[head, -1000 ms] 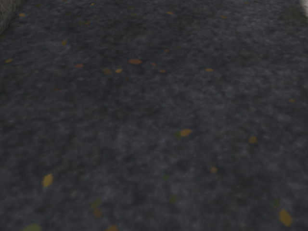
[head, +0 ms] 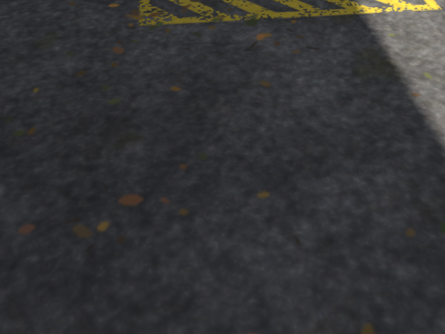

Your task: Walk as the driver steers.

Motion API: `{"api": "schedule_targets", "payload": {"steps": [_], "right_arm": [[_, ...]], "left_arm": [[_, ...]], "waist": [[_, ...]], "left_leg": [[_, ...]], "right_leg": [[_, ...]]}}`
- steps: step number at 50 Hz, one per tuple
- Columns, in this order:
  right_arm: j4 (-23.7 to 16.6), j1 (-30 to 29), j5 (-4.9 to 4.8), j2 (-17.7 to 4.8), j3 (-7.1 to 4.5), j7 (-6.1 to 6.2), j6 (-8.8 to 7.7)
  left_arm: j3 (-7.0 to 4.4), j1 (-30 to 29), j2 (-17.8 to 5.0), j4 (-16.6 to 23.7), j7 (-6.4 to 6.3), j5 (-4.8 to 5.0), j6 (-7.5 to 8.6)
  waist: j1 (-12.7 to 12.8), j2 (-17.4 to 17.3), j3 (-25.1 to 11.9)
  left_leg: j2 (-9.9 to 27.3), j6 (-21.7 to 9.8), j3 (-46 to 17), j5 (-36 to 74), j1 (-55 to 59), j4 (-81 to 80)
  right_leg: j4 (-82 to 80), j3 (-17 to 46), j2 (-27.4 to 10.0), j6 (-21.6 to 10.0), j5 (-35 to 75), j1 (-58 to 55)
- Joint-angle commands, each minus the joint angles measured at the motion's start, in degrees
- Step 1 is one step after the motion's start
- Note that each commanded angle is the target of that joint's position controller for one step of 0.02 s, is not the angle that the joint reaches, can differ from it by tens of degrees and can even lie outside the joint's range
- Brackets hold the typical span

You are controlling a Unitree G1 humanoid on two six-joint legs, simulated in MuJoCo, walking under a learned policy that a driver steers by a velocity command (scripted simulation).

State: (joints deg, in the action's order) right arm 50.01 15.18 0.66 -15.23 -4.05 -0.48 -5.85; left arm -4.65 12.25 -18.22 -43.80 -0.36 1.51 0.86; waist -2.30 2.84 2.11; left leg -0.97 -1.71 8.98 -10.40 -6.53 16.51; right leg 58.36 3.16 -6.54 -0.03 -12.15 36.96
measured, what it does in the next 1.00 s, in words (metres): walks ahead, turning right: right foot, then left foot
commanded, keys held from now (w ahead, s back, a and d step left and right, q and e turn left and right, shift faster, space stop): w+e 0.34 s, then e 0.64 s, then q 0.02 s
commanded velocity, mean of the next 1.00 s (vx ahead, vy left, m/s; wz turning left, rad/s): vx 0.28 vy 0.00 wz -0.58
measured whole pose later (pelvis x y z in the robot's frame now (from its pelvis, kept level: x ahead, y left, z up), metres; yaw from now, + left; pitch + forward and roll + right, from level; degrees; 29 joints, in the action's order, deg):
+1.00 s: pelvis +0.39 -0.10 -0.01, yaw -36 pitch +1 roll +1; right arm 42.9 5.2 1.2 -15.3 -3.0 1.4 0.2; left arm -4.7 11.3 -18.9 -36.4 -2.0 0.9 -4.1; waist -0.6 1.3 5.1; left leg 1.5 -1.7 5.3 -6.0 -18.5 23.5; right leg 55.7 2.2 -2.1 4.4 -24.4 27.9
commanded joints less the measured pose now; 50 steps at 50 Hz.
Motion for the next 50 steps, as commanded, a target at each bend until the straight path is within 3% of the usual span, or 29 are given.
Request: {"api": "schedule_targets", "payload": {"steps": [1, 5, 8, 10, 11, 12, 13, 14, 15, 16, 17, 18, 19, 21, 23, 26, 30, 34, 35, 36, 37, 38, 39, 40, 41, 43, 44, 50], "right_arm": [[-3.8, -5.2, -0.05, -8.7, -1.94, 0.58, -0.88], [-2.5, -2.1, -0.88, -10.8, -2.56, 0.95, 0.26], [-1.6, -0.5, -1.96, -12.3, -3.17, 0.92, 1.50], [-1.8, -1.4, -2.65, -13.9, -3.68, 1.05, 2.29], [-2.0, -2.3, -3.04, -14.3, -3.80, 1.07, 2.78], [-2.3, -2.6, -2.99, -13.0, -3.27, 1.13, 3.05], [-3.5, -0.9, -0.67, -9.2, -1.76, 1.16, 2.72], [-6.7, 2.7, 0.66, -2.6, 0.40, 0.61, 1.05], [-7.1, -4.2, -1.90, -8.4, -0.56, 0.00, -0.77], [-8.4, -7.7, -3.48, -9.9, -0.99, -0.30, -1.79], [-7.8, -7.5, -2.48, -9.2, -0.80, 0.13, -2.31], [-7.1, -7.2, -0.98, -9.6, -1.19, 0.62, -2.21], [-6.7, -6.0, -0.57, -10.0, -1.50, 0.61, -1.49], [-6.7, -4.8, 0.12, -8.8, -1.49, 0.77, 0.01], [-7.4, -6.3, 0.57, -7.2, -1.07, 1.11, 1.01], [-9.0, -11.3, 0.23, -5.4, -0.21, 0.89, 1.50], [-10.8, -16.0, -0.43, -6.2, -0.19, -0.06, 1.67], [-10.7, -13.5, -0.11, -8.9, -1.35, -0.31, 0.71], [-10.3, -10.9, 0.24, -9.3, -1.55, -0.11, 0.20], [-10.4, -7.9, 1.30, -12.1, -2.10, 0.40, -0.03], [-10.9, -7.2, 2.54, -13.8, -2.03, 0.87, 0.69], [-9.8, -4.7, 0.83, -12.4, -2.17, 0.69, 1.84], [-11.4, -7.1, -0.09, -8.6, -1.17, 0.78, 2.37], [-11.8, -8.9, 0.13, -7.0, -0.61, 0.94, 3.13], [-12.2, -10.8, 0.22, -6.5, -0.27, 1.10, 3.81], [-11.9, -12.8, 0.76, -7.9, -0.53, 1.62, 4.71], [-11.6, -12.7, 0.90, -8.0, -0.68, 1.84, 4.92], [-10.7, -12.1, 0.23, -10.5, -1.66, 2.08, 5.74]], "left_arm": [[0.09, 0.1, -0.8, 3.7, 0.92, -0.16, 0.38], [0.64, -7.6, -0.3, 6.7, 2.42, -0.25, 0.70], [0.31, -10.3, -1.4, 8.9, 3.12, -0.33, 0.38], [-0.68, -7.8, -3.3, 9.2, 3.26, -0.55, 0.03], [-1.80, -2.3, -5.0, 8.1, 3.14, -0.47, -0.17], [-3.76, 7.5, -8.1, 5.2, 2.55, -0.21, -0.41], [-5.72, 15.7, -13.9, 3.5, 1.26, 0.25, -1.02], [-5.55, 11.8, -18.3, 5.2, 1.51, 0.24, 0.02], [-3.91, 12.2, -12.6, 6.5, 2.27, -0.02, 1.26], [-3.04, 10.2, -10.0, 6.0, 2.45, -0.44, 2.24], [-2.53, 7.0, -8.5, 6.4, 2.37, -0.39, 2.65], [-2.01, 2.6, -7.0, 7.3, 2.13, -0.89, 2.64], [-1.55, 0.3, -6.0, 8.5, 1.74, -1.70, 2.61], [-1.80, -0.2, -7.0, 8.8, 1.02, -1.75, 2.64], [-2.33, 1.1, -8.5, 8.4, 0.07, -1.40, 2.32], [-2.49, 2.6, -8.5, 7.7, -1.11, -0.57, 0.90], [-2.57, 4.4, -8.3, 6.9, -1.86, -0.54, -0.62], [-2.27, 2.1, -7.0, 7.8, -2.29, -0.61, -1.19], [-1.95, 0.5, -6.3, 8.5, -2.24, -0.45, -1.18], [-1.07, 0.7, -3.6, 9.9, -2.11, -1.27, -0.92], [-0.34, 10.0, -0.7, 9.4, -2.08, -1.82, -0.89], [-1.03, 15.1, -5.7, 8.8, -1.78, -0.98, -1.13], [-2.39, 11.6, -10.1, 7.6, -1.89, -0.32, -2.00], [-2.82, 7.3, -10.9, 7.8, -2.16, -0.18, -3.08], [-2.89, 5.4, -10.3, 8.0, -2.40, -0.26, -4.10], [-2.22, 4.5, -7.2, 9.1, -2.20, -0.03, -4.94], [-1.80, 4.5, -5.6, 9.4, -2.15, 0.02, -4.90], [-0.59, 0.5, -3.9, 11.5, -1.25, -0.94, -4.18]], "waist": [[1.7, -6.2, 0.5], [-1.3, -5.1, 2.4], [-1.2, -5.5, 3.2], [1.3, -7.0, 0.5], [4.9, -7.0, -2.8], [9.8, -5.5, -7.9], [11.7, 4.1, -12.7], [4.4, 14.8, -18.5], [9.1, 5.6, -19.6], [8.5, 3.7, -11.9], [6.1, -0.7, -8.2], [3.7, -1.3, -5.3], [1.9, -0.2, -4.9], [0.5, -1.0, -5.3], [0.5, -1.2, -5.2], [2.3, 1.2, -5.7], [4.4, 3.0, -6.2], [2.5, 4.8, -6.1], [0.6, 4.3, -6.9], [0.2, -1.0, -12.1], [4.7, -14.6, -16.7], [5.1, -19.4, -21.0], [3.5, -12.2, -16.2], [2.8, -8.7, -12.5], [2.8, -7.6, -9.8], [3.7, -10.0, -5.9], [3.6, -11.2, -5.7], [1.4, -11.5, -9.1]], "left_leg": [[15.7, -8.7, -5.8, 11.2, -0.6, -10.1], [16.4, -7.6, -1.0, 12.1, 3.5, -9.4], [18.3, -6.2, 0.5, 16.6, 9.4, -6.0], [18.4, -4.9, 2.4, 33.4, 11.5, 1.5], [17.4, -4.0, 3.8, 41.4, 10.7, 10.2], [14.9, -2.1, 5.5, 41.7, 5.4, 23.0], [11.6, 1.1, 6.1, 18.2, -10.1, 42.5], [-0.5, 3.9, -4.1, -25.2, -32.2, 58.8], [1.2, 2.6, -13.7, -23.6, -38.1, 62.9], [3.4, 1.1, -12.9, -17.7, -41.9, 61.0], [6.0, 0.5, -13.2, -12.7, -39.0, 56.4], [7.4, 1.0, -13.3, -9.7, -34.7, 51.6], [8.2, 1.6, -13.6, -8.4, -30.5, 50.0], [7.2, 3.7, -12.4, -7.5, -26.8, 46.4], [5.2, 5.4, -11.2, -3.1, -26.2, 40.6], [2.3, 6.2, -11.1, 6.3, -23.8, 28.0], [-0.3, 5.9, -12.4, 11.5, -21.1, 18.0], [-0.6, 3.5, -14.3, 6.8, -18.1, 10.8], [0.6, 2.1, -13.7, 13.6, -12.9, 5.7], [8.8, -1.4, -19.8, 29.2, -1.4, 6.8], [22.3, -10.8, -34.5, 53.0, 13.5, 9.5], [29.3, -16.9, -46.8, 42.0, 16.0, 7.7], [25.1, -15.1, -40.7, 32.1, 12.1, 6.8], [21.2, -12.3, -32.8, 25.0, 7.7, 6.1], [18.7, -11.1, -28.7, 19.2, 3.0, 4.5], [14.6, -10.3, -21.2, 12.6, -5.4, 0.6], [13.8, -10.6, -18.8, 12.0, -5.8, -0.4], [17.1, -12.7, -14.2, 12.9, -3.9, -1.3]], "right_leg": [[-7.8, 1.0, -2.0, 0.2, 9.2, 0.5], [-17.6, -3.0, -0.7, -1.0, 12.6, -0.6], [-20.9, -4.7, 0.5, -3.0, 7.5, -0.1], [-21.5, -7.8, 3.8, -5.2, 1.7, -5.8], [-22.9, -9.6, 6.5, -6.8, 0.8, -13.4], [-25.7, -10.1, 9.6, -8.9, 3.6, -27.4], [-27.2, 4.8, 0.9, -12.8, 4.7, -43.9], [-36.9, 38.6, -10.7, -23.3, -10.3, -57.0], [-43.2, 42.5, -12.5, -22.2, -14.4, -56.9], [-43.5, 34.8, -11.2, -19.8, -10.1, -51.5], [-42.8, 28.1, -8.6, -17.8, -3.8, -43.9], [-42.7, 22.4, -6.4, -16.4, 7.0, -36.5], [-43.0, 18.9, -5.2, -15.9, 17.2, -32.0], [-42.4, 14.0, -3.9, -16.3, 33.3, -27.5], [-41.6, 10.1, -1.8, -15.6, 39.8, -25.0], [-39.5, 7.7, 1.4, -12.5, 36.8, -23.8], [-36.5, 12.3, 0.9, -10.1, 28.1, -25.7], [-29.1, 20.2, 0.5, -8.9, 23.0, -30.2], [-25.2, 19.8, 2.9, -7.3, 20.5, -29.3], [-15.3, 16.4, 6.9, -4.7, 11.8, -24.7], [-1.4, 9.9, 15.2, -0.8, -26.6, -11.3], [9.3, 7.9, 12.8, 1.6, -31.3, -4.7], [14.2, 8.0, 10.1, 3.4, -26.6, -2.6], [15.3, 6.0, 8.7, 4.5, -22.4, -1.7], [15.1, 5.1, 7.6, 5.0, -19.7, -2.1], [11.0, 1.9, 6.4, 5.2, -15.2, -6.1], [8.1, 0.4, 6.4, 5.2, -14.3, -7.0], [-7.3, -1.9, 3.4, 3.7, -10.7, -13.8]]}}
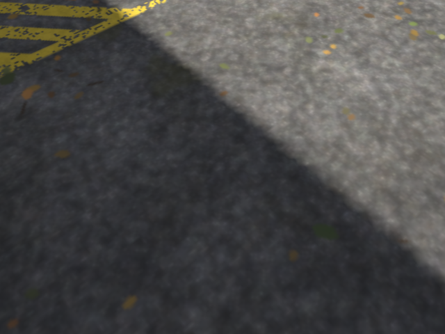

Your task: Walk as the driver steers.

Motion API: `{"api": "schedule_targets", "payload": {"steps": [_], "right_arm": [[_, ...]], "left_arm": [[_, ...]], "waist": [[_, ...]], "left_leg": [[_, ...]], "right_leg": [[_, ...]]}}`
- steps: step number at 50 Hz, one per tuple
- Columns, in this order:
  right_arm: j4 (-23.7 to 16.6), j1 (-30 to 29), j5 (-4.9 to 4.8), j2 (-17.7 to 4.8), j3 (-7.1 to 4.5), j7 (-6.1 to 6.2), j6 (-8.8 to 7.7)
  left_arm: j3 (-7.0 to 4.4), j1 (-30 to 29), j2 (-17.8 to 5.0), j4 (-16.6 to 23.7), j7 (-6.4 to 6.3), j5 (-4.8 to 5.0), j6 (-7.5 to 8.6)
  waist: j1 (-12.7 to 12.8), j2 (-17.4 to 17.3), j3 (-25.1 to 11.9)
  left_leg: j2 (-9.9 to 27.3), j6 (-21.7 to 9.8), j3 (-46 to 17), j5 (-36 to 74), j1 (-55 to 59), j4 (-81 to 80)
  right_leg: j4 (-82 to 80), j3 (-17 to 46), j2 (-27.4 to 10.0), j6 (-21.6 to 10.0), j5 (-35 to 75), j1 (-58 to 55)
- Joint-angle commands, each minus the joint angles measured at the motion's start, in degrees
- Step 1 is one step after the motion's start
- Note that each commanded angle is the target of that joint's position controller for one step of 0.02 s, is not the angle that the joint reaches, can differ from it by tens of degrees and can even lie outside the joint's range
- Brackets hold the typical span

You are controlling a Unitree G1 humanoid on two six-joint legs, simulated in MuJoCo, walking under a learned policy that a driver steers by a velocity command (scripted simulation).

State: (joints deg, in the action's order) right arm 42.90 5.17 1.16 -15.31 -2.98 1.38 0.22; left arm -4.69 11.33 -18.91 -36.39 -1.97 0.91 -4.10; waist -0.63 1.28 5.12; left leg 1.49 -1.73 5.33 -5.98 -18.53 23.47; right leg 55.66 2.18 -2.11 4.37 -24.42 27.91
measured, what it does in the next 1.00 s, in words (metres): steps on the spot, turning left: right foot, then left foot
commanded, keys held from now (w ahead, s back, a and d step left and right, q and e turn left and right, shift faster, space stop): q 1.00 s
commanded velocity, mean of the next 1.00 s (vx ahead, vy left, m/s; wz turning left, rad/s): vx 0.01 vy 0.00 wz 0.34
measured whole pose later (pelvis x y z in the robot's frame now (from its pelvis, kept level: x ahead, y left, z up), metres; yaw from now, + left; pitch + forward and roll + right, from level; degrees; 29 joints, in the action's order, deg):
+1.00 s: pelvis +0.01 -0.01 +0.00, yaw +27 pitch +2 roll -2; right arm 39.3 9.1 -1.0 -18.7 -4.2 1.2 2.6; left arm -5.1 6.5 -17.3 -43.0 -1.4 0.6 1.1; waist -1.4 -0.5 2.5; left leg -6.1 -2.7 -11.8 -13.6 -15.9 28.7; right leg 35.8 6.1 2.3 4.7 -19.1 20.0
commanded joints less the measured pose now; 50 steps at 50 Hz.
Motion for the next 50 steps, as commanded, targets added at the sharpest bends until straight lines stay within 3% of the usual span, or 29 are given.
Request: {"api": "schedule_targets", "payload": {"steps": [1, 3, 4, 5, 6, 7, 8, 9, 10, 12, 15, 19, 23, 25, 26, 27, 28, 29, 30, 31, 32, 33, 35, 39, 43, 48, 50], "right_arm": [[-3.1, -1.6, -0.58, -10.6, -2.70, -0.07, -0.17], [-2.0, -1.1, -1.42, -10.5, -2.36, -0.87, -0.01], [-1.5, -2.0, -1.95, -9.7, -1.87, -1.26, 0.02], [-0.8, -2.0, -2.43, -7.9, -1.07, -1.69, -0.07], [0.6, 1.0, -2.17, -4.6, 0.18, -2.48, -0.62], [0.3, 3.2, 0.22, -1.3, 1.39, -3.46, -1.10], [0.1, 2.3, -0.78, -3.8, 0.40, -2.82, -0.93], [0.4, 0.8, -1.39, -8.0, -0.55, -2.22, -0.44], [0.8, 1.0, -1.86, -9.2, -1.40, -1.78, -0.06], [2.3, 3.6, -1.78, -10.7, -2.78, -0.57, 1.11], [1.8, 4.9, -2.85, -8.2, -2.95, -0.17, 1.63], [-0.4, 2.2, -2.56, -5.1, -1.67, -1.02, 2.24], [-2.1, 3.5, -2.59, -6.6, -1.90, -2.40, 2.62], [-1.5, 6.9, -2.42, -6.7, -2.23, -2.93, 2.76], [-1.1, 8.6, -2.07, -7.7, -2.70, -2.74, 2.72], [-1.4, 9.8, -1.94, -12.3, -4.07, -1.97, 2.61], [-2.7, 10.5, -1.08, -19.5, -5.52, -1.41, 2.08], [-3.1, 12.6, 0.76, -17.0, -4.71, -1.96, 0.63], [-3.3, 9.7, 0.59, -15.4, -4.13, -2.01, -0.51], [-3.8, 6.3, -0.67, -14.1, -4.03, -1.59, -0.99], [-4.2, 3.9, -1.84, -12.3, -3.44, -1.11, -0.89], [-4.6, 3.0, -2.23, -11.3, -2.98, -0.58, -0.60], [-5.0, 3.7, -1.83, -11.2, -2.85, -0.04, -0.13], [-5.4, 4.9, -1.98, -12.3, -3.27, 0.55, 0.46], [-6.2, 4.1, -1.81, -13.3, -3.68, 0.45, 1.03], [-7.4, 2.4, -2.03, -13.4, -3.83, -0.14, 1.73], [-8.0, 0.9, -2.56, -13.0, -3.70, -0.02, 2.08]], "left_arm": [[-0.41, 1.5, -3.1, 3.9, 0.58, -0.55, 0.85], [-0.23, 2.9, -2.7, 2.7, 1.00, -0.93, 0.99], [-0.11, 4.8, -2.1, 1.5, 1.24, -1.18, 1.10], [0.04, 6.9, -1.4, -0.1, 1.47, -1.55, 1.23], [0.11, 7.2, -2.4, -0.3, 1.35, -2.07, 1.22], [-0.41, 7.5, -7.0, 0.5, 0.62, -2.57, 1.11], [-0.24, 2.0, -7.3, 1.0, 0.87, -4.07, 1.75], [0.17, -3.1, -5.4, 2.3, 1.13, -4.31, 2.93], [-0.20, -4.4, -5.8, 1.6, 0.92, -3.97, 3.79], [-0.54, -3.5, -6.2, 0.5, 0.33, -2.72, 4.66], [-0.23, -2.6, -4.2, -0.4, -0.61, -1.80, 4.41], [-0.95, -3.8, -4.7, -0.9, -1.26, -1.76, 3.24], [-2.00, -4.3, -6.9, -2.0, -0.85, -0.99, 2.72], [-2.22, -6.0, -7.2, -2.4, -0.80, 0.10, 2.69], [-2.14, -4.3, -6.3, -3.6, -0.70, 0.48, 2.78], [-1.76, -1.8, -4.1, -4.2, -0.38, -0.68, 3.06], [-0.48, -6.4, -1.0, -0.3, -0.42, -3.28, 3.36], [-1.00, -11.0, -2.9, 0.3, -0.76, -2.36, 3.58], [-1.51, -10.4, -4.2, -0.1, -0.73, -0.90, 3.42], [-1.88, -9.0, -4.6, -1.3, -1.02, -0.69, 3.27], [-2.23, -8.5, -5.4, -2.0, -1.46, -1.17, 3.15], [-2.43, -7.7, -5.4, -2.4, -1.61, -1.40, 3.17], [-2.29, -5.8, -4.2, -3.0, -1.34, -1.13, 3.50], [-1.78, -7.2, -3.0, -2.6, -1.25, -0.92, 3.96], [-1.65, -7.9, -3.3, -2.4, -0.66, -0.74, 4.61], [-1.84, -6.6, -4.3, -2.3, 0.50, -0.25, 6.17], [-1.97, -4.2, -4.4, -2.8, 1.08, -0.12, 6.78]], "waist": [[-0.3, -10.0, -12.0], [0.2, -9.6, -11.5], [1.7, -9.1, -11.2], [3.1, -8.5, -10.8], [2.6, -5.9, -11.0], [0.0, 7.1, -12.8], [-0.2, 13.2, -10.0], [0.0, 10.0, -6.3], [-0.1, 11.0, -4.7], [0.7, 10.3, -4.0], [0.7, 6.9, -5.9], [2.2, 6.5, -7.9], [1.8, 7.4, -9.3], [-0.7, 7.0, -9.4], [-1.3, 5.1, -9.5], [-0.3, -5.2, -9.9], [-0.9, -20.6, -8.5], [-4.8, -12.6, -12.8], [-2.9, -9.4, -10.8], [-1.1, -7.0, -9.0], [-0.3, -6.1, -8.0], [0.5, -6.6, -8.2], [0.8, -7.1, -9.7], [-0.3, -7.8, -9.0], [-1.0, -9.7, -7.5], [-0.9, -10.6, -8.7], [0.6, -10.6, -9.6]], "left_leg": [[14.5, -12.6, -10.4, 7.3, 7.6, -8.2], [14.1, -12.1, -10.9, 3.3, 6.9, -7.3], [13.2, -10.9, -10.4, 1.3, 5.1, -5.9], [11.7, -8.5, -9.5, -1.1, 1.7, -4.2], [9.2, -3.4, -7.9, -5.9, -3.1, -2.1], [3.7, 2.2, -2.5, -18.4, -7.8, 9.7], [2.0, 4.1, -4.8, -26.0, -4.3, 13.2], [2.3, 4.8, -6.0, -22.2, -1.6, 17.7], [0.7, 5.1, -5.1, -20.0, -4.6, 21.8], [0.4, 6.1, -7.2, -21.9, -9.7, 32.4], [0.1, 7.0, -8.3, -22.4, -14.6, 38.9], [1.5, 7.6, -4.6, -20.3, -10.8, 28.0], [0.6, 5.3, -1.4, -18.2, -4.7, 19.2], [-0.7, 2.7, 0.6, -10.5, 1.3, 9.4], [-1.7, 0.8, -0.4, -3.7, 6.2, 2.9], [4.1, -2.6, -10.9, 13.7, 14.4, -1.2], [19.5, -14.4, -33.4, 33.3, 19.6, -2.6], [21.8, -20.5, -35.8, 30.2, 18.8, -3.9], [19.1, -18.5, -30.5, 25.6, 17.6, -4.0], [15.5, -15.0, -26.5, 20.0, 16.5, -3.8], [13.8, -12.6, -24.9, 17.8, 15.8, -3.8], [12.1, -11.7, -23.3, 18.2, 13.9, -4.1], [10.5, -11.6, -22.2, 18.1, 13.8, -4.4], [9.2, -11.3, -23.9, 11.0, 14.6, -4.4], [8.2, -11.3, -27.4, 2.7, 10.3, -4.5], [7.7, -11.2, -33.4, 8.8, 10.1, -1.3], [6.5, -9.8, -35.0, 12.3, 10.5, 1.1]], "right_leg": [[-7.3, -1.3, -0.4, -1.2, 1.4, -6.8], [-15.0, -2.1, 0.9, -2.6, 3.0, -10.8], [-22.4, -2.8, 1.4, -3.6, 7.4, -15.2], [-30.9, -3.2, 2.0, -5.0, 12.7, -21.6], [-35.7, 1.0, -1.0, -6.6, 17.3, -28.6], [-37.0, 15.1, -13.9, -10.0, 28.1, -32.5], [-39.4, 16.4, -18.7, -17.3, 19.7, -15.9], [-41.0, 12.4, -14.7, -16.9, 13.3, -11.9], [-40.6, 9.6, -12.6, -15.5, 13.6, -12.4], [-38.7, 8.1, -13.4, -15.8, 24.8, -15.6], [-36.0, 5.4, -14.9, -17.2, 36.6, -22.0], [-34.5, 2.1, -15.1, -17.3, 36.6, -24.5], [-32.5, 1.5, -17.2, -17.4, 39.3, -24.2], [-28.9, -0.9, -16.4, -14.6, 36.5, -21.7], [-25.1, -3.4, -14.4, -11.3, 30.3, -18.9], [-14.0, -9.0, -9.6, -5.8, 16.9, -10.1], [0.9, -10.2, 0.9, 0.3, -13.1, 7.8], [11.3, -0.1, 2.1, 0.1, -17.9, 9.3], [14.1, 1.8, 1.0, -0.8, -13.5, 10.8], [12.9, 2.3, 0.1, -1.2, -8.0, 11.4], [11.0, 2.8, -0.4, -1.1, -3.9, 12.0], [10.5, 2.8, -0.1, -0.7, -0.8, 9.5], [9.4, 2.3, 1.3, 0.1, 3.2, 7.2], [-1.9, 2.9, 2.2, 1.4, 5.7, 6.5], [-10.3, 3.5, 3.0, 1.7, 5.8, 1.7], [-18.7, 3.8, 4.6, 0.4, 3.8, -4.5], [-26.6, 3.4, 4.9, -0.7, 7.3, -9.0]]}}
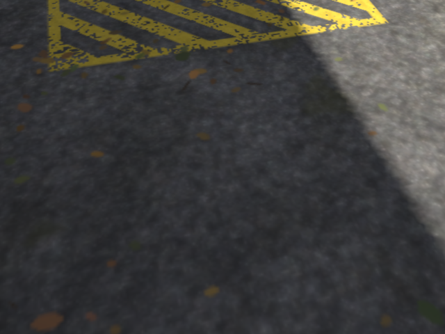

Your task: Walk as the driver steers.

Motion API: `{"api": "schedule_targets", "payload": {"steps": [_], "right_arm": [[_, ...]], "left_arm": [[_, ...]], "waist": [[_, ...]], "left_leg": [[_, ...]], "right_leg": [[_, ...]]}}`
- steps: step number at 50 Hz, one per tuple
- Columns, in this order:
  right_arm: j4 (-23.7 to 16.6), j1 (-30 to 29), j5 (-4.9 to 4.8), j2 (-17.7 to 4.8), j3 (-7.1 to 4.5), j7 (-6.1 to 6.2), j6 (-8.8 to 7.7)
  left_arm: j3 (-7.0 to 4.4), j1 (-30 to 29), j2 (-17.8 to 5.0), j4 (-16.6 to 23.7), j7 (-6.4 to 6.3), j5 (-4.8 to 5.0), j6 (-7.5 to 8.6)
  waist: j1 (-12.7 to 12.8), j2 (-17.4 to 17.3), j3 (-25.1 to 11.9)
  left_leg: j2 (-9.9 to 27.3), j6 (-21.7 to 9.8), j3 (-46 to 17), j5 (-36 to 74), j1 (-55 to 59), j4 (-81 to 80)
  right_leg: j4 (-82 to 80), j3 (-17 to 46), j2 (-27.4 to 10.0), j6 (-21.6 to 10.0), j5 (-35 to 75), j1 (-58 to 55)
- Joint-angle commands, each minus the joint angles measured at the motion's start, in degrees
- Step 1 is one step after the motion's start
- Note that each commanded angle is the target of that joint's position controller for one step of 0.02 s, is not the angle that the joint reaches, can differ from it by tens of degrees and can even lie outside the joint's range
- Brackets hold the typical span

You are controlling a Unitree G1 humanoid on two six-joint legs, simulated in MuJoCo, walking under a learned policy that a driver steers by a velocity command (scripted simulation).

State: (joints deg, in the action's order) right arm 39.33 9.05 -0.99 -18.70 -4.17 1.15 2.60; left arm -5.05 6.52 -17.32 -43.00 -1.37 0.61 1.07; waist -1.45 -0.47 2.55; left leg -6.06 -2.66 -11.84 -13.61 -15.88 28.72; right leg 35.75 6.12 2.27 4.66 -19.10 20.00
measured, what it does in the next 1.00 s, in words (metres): walks ahead: right foot, then left foot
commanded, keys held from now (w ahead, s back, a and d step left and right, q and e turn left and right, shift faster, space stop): q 0.18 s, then no key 0.20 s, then w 0.62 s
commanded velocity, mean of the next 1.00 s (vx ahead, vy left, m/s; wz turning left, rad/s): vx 0.20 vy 0.00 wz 0.24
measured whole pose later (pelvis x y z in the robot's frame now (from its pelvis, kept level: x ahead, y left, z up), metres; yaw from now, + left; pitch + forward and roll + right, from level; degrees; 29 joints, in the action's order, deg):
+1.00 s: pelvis +0.18 +0.00 -0.01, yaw +12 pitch +2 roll +1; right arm 43.9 21.3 -1.6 -17.7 -2.9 0.2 -3.2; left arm -2.3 9.4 -16.8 -43.4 2.2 0.6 5.6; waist -1.6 -1.5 1.0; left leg 0.6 -1.3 -3.5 -25.0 -17.4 59.5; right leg 30.2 -2.5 0.7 -3.1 -12.3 20.0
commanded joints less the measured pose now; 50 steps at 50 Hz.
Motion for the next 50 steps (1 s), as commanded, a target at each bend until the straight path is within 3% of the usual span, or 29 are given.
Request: {"api": "schedule_targets", "payload": {"steps": [1, 2, 3, 4, 5, 6, 8, 11, 13, 15, 18, 20, 21, 22, 23, 24, 25, 27, 29, 35, 41, 43, 44, 45, 46, 47, 48, 49, 50], "right_arm": [[-4.8, -3.9, -0.85, -9.2, -2.35, 0.44, -0.04], [-5.1, -2.9, -0.81, -7.7, -1.91, 0.68, -0.01], [-4.9, 1.0, 0.22, -4.2, -1.01, 0.46, -0.15], [-6.4, 0.6, -0.40, -7.1, -2.02, 0.48, -0.55], [-5.0, 3.0, 0.25, -11.3, -3.36, 0.50, -0.72], [-3.8, 3.3, -0.17, -12.1, -4.03, 0.34, -0.44], [-2.8, 3.4, -0.22, -9.1, -3.55, 0.41, 0.71], [-5.1, -0.4, -0.66, -5.3, -2.18, -0.09, 0.64], [-6.1, -1.7, -0.18, -4.2, -1.51, -0.23, 0.41], [-6.4, -1.8, 0.29, -3.3, -0.83, -0.48, 0.28], [-5.8, 0.0, 0.21, -4.2, -0.96, -0.79, 0.41], [-3.7, 4.4, 0.35, -3.4, -0.89, -1.13, 0.36], [-3.3, 5.5, 0.52, -4.0, -0.82, -0.98, 0.36], [-3.2, 8.5, 0.68, -7.2, -1.20, -0.27, 0.30], [-2.5, 10.9, 1.14, -12.8, -2.57, -0.67, -0.16], [-2.5, 11.4, 1.65, -11.6, -2.44, -1.04, -1.67], [-1.9, 9.7, 1.76, -9.5, -1.68, -0.92, -2.91], [-1.7, 7.1, 0.78, -6.9, -0.87, -0.29, -4.40], [-1.5, 7.7, 1.05, -5.6, -0.41, 0.10, -5.17], [-0.5, 10.0, 0.52, -7.4, -1.30, -0.29, -6.22], [1.7, 12.8, -0.37, -8.8, -1.92, -0.92, -5.93], [1.9, 12.0, -0.42, -8.9, -1.93, -0.92, -5.47], [2.0, 11.9, -0.17, -8.2, -1.59, -0.85, -5.33], [1.9, 12.4, 0.39, -5.8, -0.67, -0.77, -5.31], [-1.0, 14.7, 0.91, -1.4, 0.86, -0.59, -5.95], [-1.5, 15.0, 0.29, -1.5, 0.99, -0.25, -7.05], [-1.5, 12.0, -1.27, -6.3, -0.35, -0.67, -7.53], [-1.8, 9.3, -1.59, -7.0, -0.47, -0.98, -7.77], [-1.7, 7.8, -0.78, -6.3, -0.37, -1.03, -7.89]], "left_arm": [[-1.78, 2.7, -6.1, 3.1, 0.70, 0.18, 1.86], [-2.34, 4.1, -8.1, 2.8, 0.60, -0.27, 1.88], [-2.82, 3.4, -11.6, 3.7, 0.11, -1.16, 1.37], [-2.91, 2.8, -12.9, 3.6, 0.36, -3.13, 1.08], [-2.05, 1.2, -9.8, 4.9, 0.39, -2.56, 1.19], [-1.25, -0.9, -7.1, 5.4, 0.14, -1.99, 1.09], [-0.74, -2.5, -6.0, 5.7, -0.42, -0.70, 0.64], [-0.77, 1.1, -7.0, 4.9, -1.05, -1.27, -0.21], [-1.06, 1.9, -8.1, 4.6, -0.95, -1.24, -0.59], [-1.39, 0.6, -9.4, 4.8, -0.36, -0.83, -0.87], [-1.30, 0.8, -10.1, 4.1, 0.45, 0.10, -1.13], [-0.54, 0.4, -8.8, 3.3, 0.67, 0.98, -1.17], [0.54, 3.1, -6.1, 1.9, 1.02, 0.53, -0.71], [2.21, 4.0, -1.6, 2.2, 1.77, -2.01, -0.15], [1.85, 0.2, -3.1, 5.0, 1.41, -1.39, 0.31], [0.46, -4.0, -7.8, 5.8, 0.97, 0.05, 0.62], [-0.40, -3.8, -9.1, 5.7, 1.10, 1.01, 0.79], [-0.80, -1.2, -8.6, 3.6, 1.18, 0.53, 1.29], [-0.48, -0.8, -6.5, 2.7, 1.81, 0.22, 2.48], [1.07, -4.7, -3.4, 3.5, 2.84, 0.26, 3.68], [1.49, -6.6, -5.2, 5.1, 4.03, 0.97, 4.31], [1.09, -2.8, -6.3, 4.1, 4.00, 0.97, 4.56], [0.30, 2.2, -7.6, 2.5, 3.61, 0.81, 4.56], [-0.91, 10.4, -10.2, 0.4, 3.03, 0.82, 4.67], [-2.26, 17.8, -16.5, -0.4, 2.71, -0.52, 4.60], [-1.78, 20.3, -15.2, -1.0, 3.40, -0.26, 4.82], [-0.43, 16.3, -11.1, -0.8, 3.42, 0.09, 4.90], [0.18, 12.8, -9.2, 0.0, 3.30, 0.03, 4.73], [0.65, 10.1, -7.7, 0.5, 3.21, -0.37, 4.53]], "waist": [[3.0, -8.5, -7.3], [2.8, -6.1, -8.2], [-0.1, 6.8, -9.9], [-0.6, 17.1, -6.7], [-0.7, 11.5, -6.5], [-1.1, 8.6, -5.6], [-0.6, 7.5, -3.7], [2.2, 9.3, -4.1], [3.1, 9.8, -5.9], [3.2, 10.4, -6.7], [2.9, 11.2, -6.8], [0.3, 9.5, -7.3], [0.1, 6.5, -7.9], [0.7, -5.5, -10.5], [-1.6, -15.3, -7.7], [-4.6, -10.7, -3.6], [-2.9, -10.5, 0.1], [-1.3, -10.3, 2.5], [-0.8, -7.9, 2.1], [-2.3, -6.5, 1.1], [-2.2, -6.0, 3.1], [0.5, -5.9, 1.8], [3.1, -5.4, -1.1], [6.6, -2.7, -6.9], [7.5, 10.4, -15.2], [7.6, 16.9, -17.6], [6.9, 11.4, -10.8], [5.5, 8.6, -5.8], [4.5, 5.5, -3.4]], "left_leg": [[12.4, -7.1, -17.4, 18.5, 6.6, -2.5], [10.0, -4.4, -15.6, 11.3, 2.6, 0.7], [3.4, -0.9, -6.8, -8.1, -4.0, 12.8], [-2.4, 2.2, 1.3, -25.3, -14.8, 23.5], [2.0, 4.4, 1.2, -23.8, -16.0, 34.2], [2.9, 5.4, 2.1, -19.8, -16.2, 38.1], [3.9, 7.7, 3.6, -13.8, -18.5, 40.9], [4.6, 9.1, 7.2, -11.5, -17.8, 34.6], [5.6, 9.0, 8.0, -12.7, -15.2, 28.1], [6.3, 8.3, 9.9, -13.1, -9.5, 20.6], [5.6, 6.9, 12.4, -9.4, -3.0, 10.0], [4.4, 4.2, 14.4, 1.8, 6.9, -5.3], [5.7, 2.6, 11.6, 5.5, 15.1, -9.2], [16.9, -0.5, -2.8, 10.2, 23.9, -10.0], [26.0, -11.1, -16.0, -6.1, 18.6, -13.9], [26.3, -14.5, -20.9, -20.2, 15.3, -18.6], [24.8, -12.8, -18.9, -26.1, 13.6, -19.9], [21.5, -9.6, -13.5, -22.6, 13.8, -21.3], [19.3, -8.6, -8.9, -14.9, 14.0, -22.2], [18.0, -9.0, -0.6, -3.0, 11.6, -22.4], [21.3, -8.9, -0.7, -1.3, 11.2, -20.4], [20.9, -7.5, 0.4, 4.0, 11.3, -16.6], [18.8, -6.2, 2.5, 12.5, 9.9, -10.4], [15.1, -4.0, 6.4, 17.2, 5.8, 2.3], [7.5, 0.8, 11.8, 4.9, -11.5, 24.9], [2.7, 2.0, 6.0, -19.9, -22.3, 36.6], [6.5, 1.3, 4.0, -16.6, -28.1, 42.2], [9.5, 0.3, 5.9, -11.3, -28.9, 41.8], [11.4, 0.2, 6.9, -6.6, -27.9, 39.4]], "right_leg": [[-14.0, -1.3, 0.1, -1.8, 8.4, -5.5], [-17.1, 1.6, -4.6, -3.6, 14.7, -11.9], [-17.8, 12.5, -16.5, -8.3, 25.6, -17.9], [-18.2, 23.7, -24.1, -18.4, 33.8, -15.8], [-17.8, 21.6, -25.6, -21.0, 32.5, -14.7], [-17.0, 15.3, -21.8, -18.8, 29.9, -13.6], [-16.6, 8.0, -17.2, -16.1, 25.9, -13.9], [-17.0, 3.5, -15.5, -17.3, 29.2, -15.9], [-16.2, 2.9, -16.7, -18.1, 31.1, -18.0], [-15.8, 1.4, -17.1, -18.2, 32.3, -16.2], [-14.4, 1.4, -17.6, -17.8, 32.1, -14.8], [-12.2, -0.3, -16.0, -14.9, 23.2, -10.6], [-10.7, -2.0, -13.8, -10.9, 12.5, -4.8], [0.7, -7.7, -8.4, -5.4, -4.0, 4.0], [8.6, -10.0, -2.7, -3.1, -17.0, 14.0], [18.3, -5.7, -4.7, -2.9, -16.8, 18.0], [21.8, -4.3, -6.1, -3.9, -12.5, 21.0], [21.7, -3.6, -7.5, -4.6, -4.4, 22.7], [20.6, -4.4, -7.5, -4.6, 3.1, 22.0], [3.6, -6.1, -6.2, -2.4, 13.3, 15.2], [-3.9, -6.1, -5.6, -5.0, 11.7, 9.9], [-6.7, -7.4, -4.5, -6.8, 11.3, 3.7], [-7.8, -8.7, -2.8, -7.9, 10.8, -4.0], [-8.1, -6.2, -4.8, -9.9, 10.3, -16.0], [-11.7, 16.1, -18.8, -17.0, 1.1, -33.7], [-21.4, 35.9, -24.0, -21.2, -11.6, -37.5], [-22.6, 31.5, -23.6, -19.5, -16.6, -32.6], [-22.7, 24.3, -21.7, -17.8, -12.5, -26.7], [-23.7, 19.1, -19.2, -17.1, -6.9, -22.0]]}}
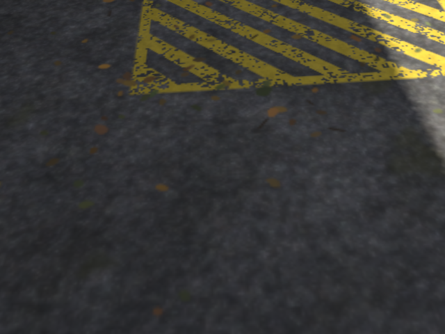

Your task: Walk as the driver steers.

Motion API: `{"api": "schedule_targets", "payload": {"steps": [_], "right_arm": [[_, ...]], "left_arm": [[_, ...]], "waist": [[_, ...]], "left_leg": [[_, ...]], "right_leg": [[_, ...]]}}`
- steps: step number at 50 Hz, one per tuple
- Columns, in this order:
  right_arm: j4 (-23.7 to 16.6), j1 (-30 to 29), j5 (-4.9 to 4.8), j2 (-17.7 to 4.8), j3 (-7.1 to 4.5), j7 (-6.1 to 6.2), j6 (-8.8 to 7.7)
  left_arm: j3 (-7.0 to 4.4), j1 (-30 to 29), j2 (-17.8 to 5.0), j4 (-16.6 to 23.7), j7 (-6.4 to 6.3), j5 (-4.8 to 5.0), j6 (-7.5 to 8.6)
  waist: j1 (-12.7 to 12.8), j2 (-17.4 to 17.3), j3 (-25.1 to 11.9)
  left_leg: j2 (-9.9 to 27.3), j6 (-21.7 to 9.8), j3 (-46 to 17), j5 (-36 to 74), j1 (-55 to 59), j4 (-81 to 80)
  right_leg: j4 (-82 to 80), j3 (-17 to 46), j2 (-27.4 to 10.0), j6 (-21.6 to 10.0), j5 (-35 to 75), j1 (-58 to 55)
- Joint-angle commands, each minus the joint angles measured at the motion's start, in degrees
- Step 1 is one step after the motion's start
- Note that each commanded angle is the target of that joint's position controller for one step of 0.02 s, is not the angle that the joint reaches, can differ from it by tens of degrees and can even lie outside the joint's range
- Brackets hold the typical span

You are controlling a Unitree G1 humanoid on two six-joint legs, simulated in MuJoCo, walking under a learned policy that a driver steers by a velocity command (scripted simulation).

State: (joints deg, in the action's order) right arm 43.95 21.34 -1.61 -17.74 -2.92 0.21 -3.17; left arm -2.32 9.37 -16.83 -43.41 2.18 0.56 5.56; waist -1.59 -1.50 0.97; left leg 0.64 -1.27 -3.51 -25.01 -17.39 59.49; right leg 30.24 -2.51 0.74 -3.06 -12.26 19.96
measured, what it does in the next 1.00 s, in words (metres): walks ahead: left foot, then right foot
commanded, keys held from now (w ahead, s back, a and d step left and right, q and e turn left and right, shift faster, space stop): w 0.10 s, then no key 0.90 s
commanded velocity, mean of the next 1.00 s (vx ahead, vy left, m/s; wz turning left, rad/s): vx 0.16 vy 0.00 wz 0.01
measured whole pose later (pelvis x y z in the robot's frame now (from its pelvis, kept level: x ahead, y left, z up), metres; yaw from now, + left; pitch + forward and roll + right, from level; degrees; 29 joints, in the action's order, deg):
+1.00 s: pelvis +0.30 -0.02 +0.00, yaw -1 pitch -1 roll +1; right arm 52.8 9.0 0.2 -13.8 -2.2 1.0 -0.1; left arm -0.6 12.8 -13.2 -53.4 -1.4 -0.3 1.0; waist 0.1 0.1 1.9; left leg 0.3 0.3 0.8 -12.5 -15.3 28.8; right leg 30.2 0.2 -0.9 0.3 -19.3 9.8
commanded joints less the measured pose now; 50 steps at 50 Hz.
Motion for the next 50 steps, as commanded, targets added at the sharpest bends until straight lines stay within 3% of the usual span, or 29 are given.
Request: {"api": "schedule_targets", "payload": {"steps": [1, 2, 5, 7, 9, 11, 15, 17, 18, 19, 20, 21, 22, 23, 24, 25, 27, 30, 32, 33, 34, 35, 36, 38, 42, 50], "right_arm": [[-6.1, -4.8, 0.43, -6.5, -1.73, -0.19, -1.90], [-5.7, -4.0, 0.58, -5.6, -1.65, -0.39, -1.52], [-5.7, -4.7, 1.13, -3.9, -1.34, -0.33, -0.57], [-6.9, -7.9, 1.78, -3.1, -1.10, -0.09, -0.73], [-7.8, -11.2, 1.91, -1.0, -0.28, -0.49, -1.49], [-8.7, -15.8, 1.77, 0.1, 0.11, -1.25, -1.95], [-9.4, -16.8, 1.75, -2.2, -0.66, -2.45, -2.35], [-7.7, -11.4, 2.38, -4.5, -1.64, -2.43, -2.56], [-6.1, -6.6, 2.81, -6.1, -2.31, -2.08, -2.82], [-5.9, -2.8, 3.88, -10.0, -2.91, -1.51, -2.73], [-6.1, -2.9, 4.51, -8.8, -1.98, -1.11, -1.87], [-5.8, -1.8, 3.09, -4.1, -0.99, -1.34, -1.06], [-6.1, -6.0, 1.86, -3.7, -0.74, -1.47, -0.57], [-6.2, -10.0, 1.66, -2.8, -0.34, -1.45, -0.21], [-6.2, -13.4, 1.82, -2.1, 0.00, -1.46, 0.02], [-5.9, -15.8, 2.36, -2.6, -0.18, -1.40, 0.31], [-5.4, -18.0, 3.33, -3.2, -0.58, -1.23, 0.82], [-4.1, -18.4, 2.66, -3.4, -0.63, -0.53, 1.25], [-2.8, -17.6, 2.36, -1.9, -0.02, -0.27, 1.58], [-1.7, -16.3, 2.70, -0.8, 0.44, -0.29, 1.67], [-1.5, -14.5, 2.81, -1.5, 0.13, -0.26, 1.92], [-1.3, -15.3, 2.88, -1.5, 0.08, 0.00, 2.02], [-1.1, -15.4, 2.80, -1.2, 0.09, 0.26, 1.98], [0.3, -13.7, 2.69, -1.0, -0.01, 0.74, 2.02], [2.5, -13.4, 2.32, -1.1, -0.17, 0.70, 1.87], [7.1, -13.2, 1.67, -1.8, -0.53, 1.18, 2.81]], "left_arm": [[-1.65, 5.4, -7.0, 1.3, -0.36, -0.91, 0.06], [-1.50, 4.5, -6.5, 1.4, -0.44, -1.20, 0.16], [-1.65, 5.0, -7.0, 0.5, -0.75, -0.56, 0.92], [-1.69, 5.1, -7.5, -0.2, -1.22, -0.69, 0.67], [-1.61, 5.3, -7.8, -0.7, -1.85, -0.60, 0.00], [-1.71, 8.8, -8.6, -2.0, -2.41, -0.39, -0.58], [-1.93, 9.5, -9.3, -3.5, -2.85, 0.13, -2.07], [-2.16, 7.6, -9.6, -3.5, -3.09, 0.23, -2.71], [-1.87, 7.5, -8.8, -3.4, -3.05, 0.09, -2.95], [-0.83, 10.6, -6.2, -2.4, -2.94, -1.46, -2.64], [1.13, 19.8, -0.7, -3.8, -2.26, -1.85, -2.53], [0.26, 19.2, -5.1, -5.6, -1.79, -0.31, -2.96], [-0.71, 13.9, -8.2, -4.2, -1.84, 0.79, -3.67], [-0.75, 10.0, -7.5, -3.3, -2.37, 0.69, -4.53], [-0.83, 8.5, -6.8, -3.1, -2.93, 0.18, -5.65], [-0.75, 8.9, -5.9, -3.2, -3.38, -0.10, -6.77], [-0.27, 11.1, -3.8, -4.4, -4.13, -0.56, -7.74], [-0.32, 11.9, -3.5, -5.7, -4.15, -1.07, -7.77], [-0.39, 10.6, -3.4, -5.6, -3.89, -2.27, -7.68], [-0.38, 8.7, -4.3, -4.4, -4.01, -2.79, -7.58], [-1.12, 6.3, -7.9, -3.7, -4.41, -2.23, -7.50], [-1.06, 4.8, -7.1, -4.1, -4.40, -1.80, -6.99], [-0.46, 3.3, -5.0, -4.1, -4.35, -1.93, -6.19], [-0.07, 2.0, -3.7, -4.6, -4.07, -1.84, -4.74], [-0.06, 5.0, -4.4, -6.2, -3.85, -1.07, -3.60], [0.13, 5.4, -3.9, -8.6, -3.73, -0.74, -4.30]], "waist": [[3.3, 6.6, -0.2], [2.3, 7.5, -0.2], [1.4, 6.0, 0.7], [1.5, 4.8, 2.2], [2.4, 5.2, 1.8], [4.7, 4.9, 0.9], [3.8, 6.1, -0.4], [0.2, 6.2, -3.1], [-2.2, 4.2, -6.3], [-1.8, -2.5, -14.2], [1.9, -13.6, -22.6], [-0.3, -8.9, -26.3], [-0.5, -5.3, -18.7], [0.4, -2.2, -12.8], [1.8, -1.5, -8.5], [3.5, -3.6, -6.4], [4.6, -6.6, -5.6], [4.9, -5.7, -7.7], [4.9, -4.5, -6.0], [4.3, -2.9, -3.0], [1.7, 2.0, 0.7], [1.3, 5.7, 2.3], [0.9, 7.3, 2.3], [0.1, 8.7, 1.4], [1.5, 4.1, -1.1], [2.0, 1.5, -2.9]], "left_leg": [[6.3, -1.0, -1.5, 8.4, -24.2, 6.0], [7.0, -0.5, -1.2, 10.8, -21.5, 4.9], [7.3, 1.5, 0.1, 15.5, -21.9, 1.2], [6.5, 2.9, 1.3, 19.2, -22.2, -6.2], [4.5, 3.0, 3.6, 25.6, -16.5, -17.0], [2.4, 2.8, 5.0, 31.8, -13.2, -23.6], [0.9, 0.1, 2.7, 30.8, -11.0, -30.1], [-0.7, -2.0, 3.2, 29.3, -4.8, -32.6], [-0.8, -3.3, 3.9, 37.1, 3.1, -36.2], [8.1, -7.1, -3.8, 62.2, 19.0, -30.3], [22.4, -18.8, -20.3, 74.7, 34.2, -28.7], [22.1, -20.1, -24.2, 65.0, 32.7, -31.1], [19.4, -17.6, -19.7, 54.0, 26.1, -34.2], [16.9, -15.1, -16.6, 44.7, 19.3, -36.9], [15.4, -13.5, -14.2, 36.7, 11.8, -39.6], [13.3, -11.8, -11.7, 29.7, 4.8, -42.1], [10.6, -11.3, -7.8, 25.3, -1.9, -44.2], [9.8, -10.1, -5.5, 13.8, -4.1, -44.3], [7.3, -6.0, -4.1, -2.0, -8.0, -44.4], [5.5, -3.0, -3.3, -7.3, -9.3, -43.7], [2.5, -0.4, -0.6, -7.1, -6.7, -42.0], [1.0, 0.8, 1.2, -1.0, -0.2, -39.0], [0.9, 0.8, 1.4, 4.0, 3.8, -36.5], [0.9, 0.0, 1.9, 10.8, 6.8, -34.4], [1.4, -0.8, 1.7, 19.9, 6.7, -33.5], [1.8, -0.2, 1.8, 29.4, 9.5, -32.2]], "right_leg": [[-19.4, 23.4, -15.5, -8.8, -7.8, -17.9], [-20.8, 20.4, -14.0, -8.7, -3.9, -15.2], [-23.1, 14.3, -12.8, -10.1, 6.9, -12.9], [-22.1, 9.5, -11.6, -9.7, 24.1, -12.5], [-20.4, 3.7, -8.4, -7.5, 33.8, -10.6], [-19.6, 2.9, -8.5, -6.7, 34.6, -12.1], [-14.2, 5.4, -11.7, -5.9, 33.9, -18.8], [-7.1, 6.0, -11.4, -4.5, 38.6, -20.6], [0.8, 4.7, -8.4, -2.7, 38.8, -19.9], [13.3, 3.5, -4.8, -0.1, 24.0, -11.2], [31.7, 4.3, 2.0, 4.0, -19.7, 3.5], [37.0, 10.4, 1.6, 4.8, -29.0, 5.3], [38.5, 9.9, -0.7, 5.3, -26.9, 8.4], [36.4, 8.4, -2.5, 5.8, -24.2, 9.8], [32.0, 8.0, -4.1, 6.3, -21.8, 8.2], [25.8, 7.4, -5.1, 6.8, -19.8, 3.5], [17.6, 4.6, -3.7, 7.5, -17.5, -4.0], [6.7, 3.0, -3.3, 5.9, -3.1, -11.6], [1.3, 2.5, -2.9, 4.0, 2.0, -15.5], [-2.7, 5.4, -5.2, 2.6, 1.4, -14.0], [-6.1, 7.9, -7.1, 0.7, -9.5, -6.1], [-8.4, 8.1, -6.3, 0.1, -18.5, 1.6], [-10.1, 8.2, -6.2, 0.9, -19.1, 4.1], [-10.2, 7.9, -6.0, 2.4, -13.5, 3.6], [-6.7, 6.6, -5.2, 2.7, -1.1, -2.6], [-5.5, 5.2, -4.2, 2.1, 10.8, -7.1]]}}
